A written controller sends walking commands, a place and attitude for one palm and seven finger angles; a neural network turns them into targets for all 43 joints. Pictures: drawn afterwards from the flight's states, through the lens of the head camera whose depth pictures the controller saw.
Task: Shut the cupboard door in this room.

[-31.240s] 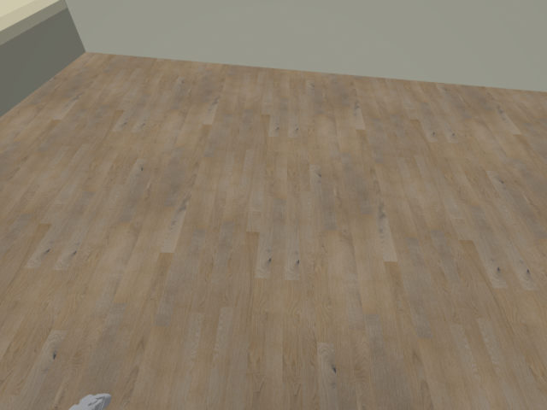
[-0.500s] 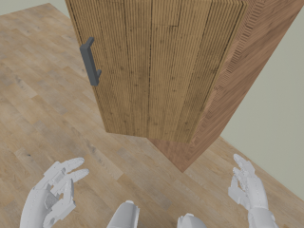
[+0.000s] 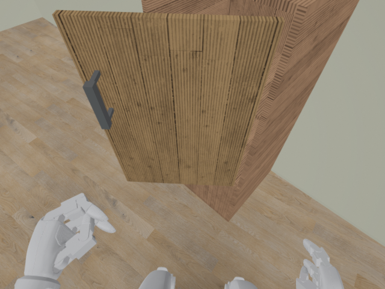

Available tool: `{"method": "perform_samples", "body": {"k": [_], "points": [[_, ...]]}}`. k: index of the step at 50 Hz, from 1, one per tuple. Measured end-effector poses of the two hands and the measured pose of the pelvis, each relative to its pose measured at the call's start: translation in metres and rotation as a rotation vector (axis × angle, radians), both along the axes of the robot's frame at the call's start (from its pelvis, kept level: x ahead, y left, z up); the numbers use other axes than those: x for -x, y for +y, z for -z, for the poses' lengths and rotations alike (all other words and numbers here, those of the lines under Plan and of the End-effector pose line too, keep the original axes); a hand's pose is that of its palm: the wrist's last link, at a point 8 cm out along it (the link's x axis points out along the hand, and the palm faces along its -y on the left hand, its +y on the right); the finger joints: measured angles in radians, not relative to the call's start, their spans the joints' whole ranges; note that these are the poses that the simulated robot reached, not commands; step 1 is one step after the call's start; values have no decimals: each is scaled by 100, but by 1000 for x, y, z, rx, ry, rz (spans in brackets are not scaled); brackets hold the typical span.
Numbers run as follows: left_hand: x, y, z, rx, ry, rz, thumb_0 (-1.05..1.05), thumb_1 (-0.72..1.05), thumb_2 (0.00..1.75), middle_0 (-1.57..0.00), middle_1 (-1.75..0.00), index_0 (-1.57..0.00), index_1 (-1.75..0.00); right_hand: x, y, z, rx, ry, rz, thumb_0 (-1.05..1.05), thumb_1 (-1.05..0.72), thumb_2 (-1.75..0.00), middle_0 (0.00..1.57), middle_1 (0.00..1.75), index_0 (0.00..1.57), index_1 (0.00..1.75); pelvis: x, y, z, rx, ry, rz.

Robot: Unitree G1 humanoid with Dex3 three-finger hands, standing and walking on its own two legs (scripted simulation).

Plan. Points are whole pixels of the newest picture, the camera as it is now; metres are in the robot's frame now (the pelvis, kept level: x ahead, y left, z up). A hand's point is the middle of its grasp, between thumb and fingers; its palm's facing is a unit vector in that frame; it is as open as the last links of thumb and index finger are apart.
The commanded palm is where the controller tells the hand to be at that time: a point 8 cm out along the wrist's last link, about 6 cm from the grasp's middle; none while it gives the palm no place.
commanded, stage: raise the hand and make a fist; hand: left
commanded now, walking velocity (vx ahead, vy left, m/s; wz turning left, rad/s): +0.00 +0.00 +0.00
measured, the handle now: (101, 101) +0.47 +0.24 +0.12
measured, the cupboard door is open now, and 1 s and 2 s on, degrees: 40 40 40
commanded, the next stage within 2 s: bring the fist close to the handle in 0.92 s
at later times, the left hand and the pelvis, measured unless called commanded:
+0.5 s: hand (82, 206) +0.23 +0.20 +0.12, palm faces +0.02 -1.00 -0.05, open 3.1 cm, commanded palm +0.21 +0.25 +0.12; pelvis +0.01 +0.01 +0.03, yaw +1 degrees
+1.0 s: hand (93, 200) +0.24 +0.18 +0.12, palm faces +0.02 -1.00 -0.05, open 3.1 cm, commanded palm +0.21 +0.24 +0.12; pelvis +0.01 -0.01 +0.03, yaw +0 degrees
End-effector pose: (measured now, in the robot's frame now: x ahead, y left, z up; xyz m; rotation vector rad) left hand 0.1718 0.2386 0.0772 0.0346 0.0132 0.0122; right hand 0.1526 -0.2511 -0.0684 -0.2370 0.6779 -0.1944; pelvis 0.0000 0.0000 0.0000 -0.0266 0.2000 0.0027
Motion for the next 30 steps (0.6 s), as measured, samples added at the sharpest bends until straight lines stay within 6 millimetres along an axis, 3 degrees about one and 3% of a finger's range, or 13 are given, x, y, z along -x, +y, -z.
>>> {"method": "perform_samples", "body": {"k": [9,17,30], "points": [[-11,7,-17,3,-33,-19,2,90,90,-111,-129,-111,-129,-25,24,-27,-25,-90,-56,1,-90,-90,20,30,20,30,-2,5,-11,7,-35,-4],[-21,10,-28,0,-26,-10,2,90,90,-124,-144,-124,-143,-34,46,-35,-65,-106,-116,1,-90,-90,21,30,21,30,-6,8,-19,11,-60,-10],[-46,12,-49,-10,-38,-4,2,90,90,-130,-150,-130,-149,-21,35,-35,-63,-56,-95,1,-90,-90,21,30,21,30,-12,6,-31,1,-86,-7]]}}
